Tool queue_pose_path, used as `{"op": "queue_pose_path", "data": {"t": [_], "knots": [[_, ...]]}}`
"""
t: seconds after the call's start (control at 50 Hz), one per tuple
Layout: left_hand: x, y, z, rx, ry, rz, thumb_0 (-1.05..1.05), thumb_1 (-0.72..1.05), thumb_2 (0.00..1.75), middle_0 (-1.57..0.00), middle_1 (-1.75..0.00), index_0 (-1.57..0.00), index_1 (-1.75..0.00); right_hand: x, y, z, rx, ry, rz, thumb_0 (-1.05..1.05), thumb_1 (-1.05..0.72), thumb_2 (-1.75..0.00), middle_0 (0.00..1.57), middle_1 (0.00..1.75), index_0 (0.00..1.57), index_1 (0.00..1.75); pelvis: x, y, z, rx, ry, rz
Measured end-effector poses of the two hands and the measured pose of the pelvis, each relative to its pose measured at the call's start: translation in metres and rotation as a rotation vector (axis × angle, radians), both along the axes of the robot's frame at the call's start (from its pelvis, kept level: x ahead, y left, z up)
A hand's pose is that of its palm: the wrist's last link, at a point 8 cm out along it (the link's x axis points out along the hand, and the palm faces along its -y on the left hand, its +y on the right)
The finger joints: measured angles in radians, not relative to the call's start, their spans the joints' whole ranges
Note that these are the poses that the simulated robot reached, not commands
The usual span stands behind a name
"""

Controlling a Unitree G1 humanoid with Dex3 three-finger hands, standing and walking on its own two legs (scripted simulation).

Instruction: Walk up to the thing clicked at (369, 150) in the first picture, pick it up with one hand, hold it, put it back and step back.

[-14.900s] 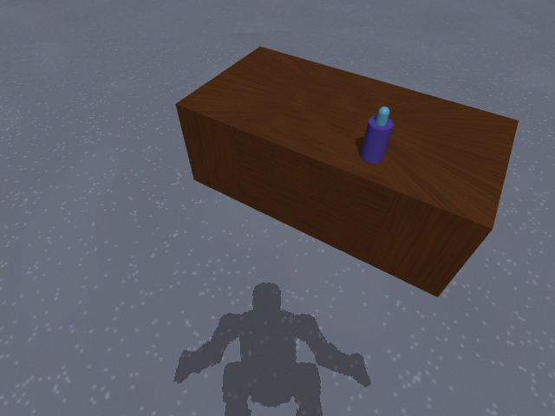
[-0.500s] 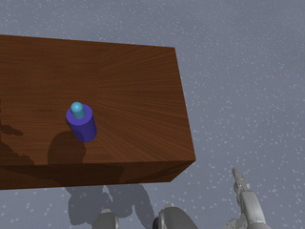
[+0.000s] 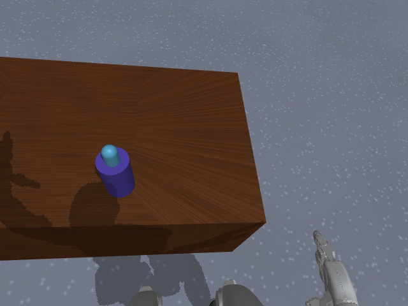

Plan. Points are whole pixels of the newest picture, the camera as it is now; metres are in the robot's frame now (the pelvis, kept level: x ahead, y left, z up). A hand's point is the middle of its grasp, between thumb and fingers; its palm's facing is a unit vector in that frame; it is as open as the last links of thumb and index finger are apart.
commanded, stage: go down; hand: left
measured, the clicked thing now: (115, 168) +0.47 +0.19 -0.15
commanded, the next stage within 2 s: none
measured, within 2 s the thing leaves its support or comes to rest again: neither
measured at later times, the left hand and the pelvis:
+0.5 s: hand out of the picture +0.40 +0.37 +0.09, palm faces +0.21 -0.98 +0.01, open 17.6 cm; pelvis -0.01 -0.01 +0.00, yaw +0 degrees
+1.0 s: hand out of the picture +0.39 +0.37 +0.09, palm faces +0.21 -0.98 +0.01, open 17.6 cm; pelvis +0.00 +0.00 +0.00, yaw +0 degrees
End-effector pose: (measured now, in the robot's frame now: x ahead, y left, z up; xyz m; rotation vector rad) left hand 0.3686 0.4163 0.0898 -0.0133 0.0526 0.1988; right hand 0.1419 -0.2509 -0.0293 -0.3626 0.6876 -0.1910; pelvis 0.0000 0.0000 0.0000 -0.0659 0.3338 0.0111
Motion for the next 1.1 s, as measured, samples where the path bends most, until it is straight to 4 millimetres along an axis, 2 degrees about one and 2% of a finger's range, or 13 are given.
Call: {"op": "queue_pose_path", "data": {"t": [0.22, 0.4, 0.64, 0.84, 1.1], "knots": [[-0.008, 0.001, -0.009, -0.012, -0.004, 0.009, -0.02, -0.61, 0.05, -0.03, -0.09, -0.06, -0.08, -0.001, -0.004, -0.002, -0.011, 0.015, 0.021, -0.01, 0.5, -0.05, 0.06, 0.05, 0.06, 0.05, -0.006, -0.005, -0.001, 0.005, -0.001, 0.007], [-0.002, 0.0, 0.001, -0.006, -0.012, 0.005, -0.02, -0.61, 0.05, -0.04, -0.09, -0.07, -0.08, -0.004, -0.008, 0.001, -0.02, 0.004, 0.003, -0.01, 0.5, -0.05, 0.06, 0.05, 0.06, 0.05, -0.007, -0.006, -0.001, 0.003, -0.003, 0.006], [-0.003, 0.003, -0.007, -0.008, 0.001, 0.008, -0.02, -0.61, 0.04, -0.04, -0.09, -0.07, -0.07, -0.005, -0.004, -0.004, -0.012, 0.018, 0.009, -0.01, 0.5, -0.05, 0.06, 0.05, 0.06, 0.05, -0.006, -0.005, -0.003, 0.003, 0.009, 0.004], [-0.002, 0.001, 0.002, -0.004, -0.005, -0.003, -0.02, -0.61, 0.05, -0.04, -0.09, -0.07, -0.08, 0.002, -0.003, -0.001, -0.01, 0.005, 0.008, -0.01, 0.5, -0.05, 0.06, 0.05, 0.06, 0.05, -0.001, -0.004, 0.001, 0.002, 0.002, 0.005], [-0.007, 0.005, 0.002, -0.01, -0.007, 0.014, -0.02, -0.61, 0.05, -0.04, -0.09, -0.07, -0.07, 0.002, -0.003, -0.003, -0.004, 0.013, 0.009, -0.01, 0.5, -0.05, 0.06, 0.05, 0.06, 0.05, -0.001, -0.004, 0.001, 0.006, -0.005, 0.005]]}}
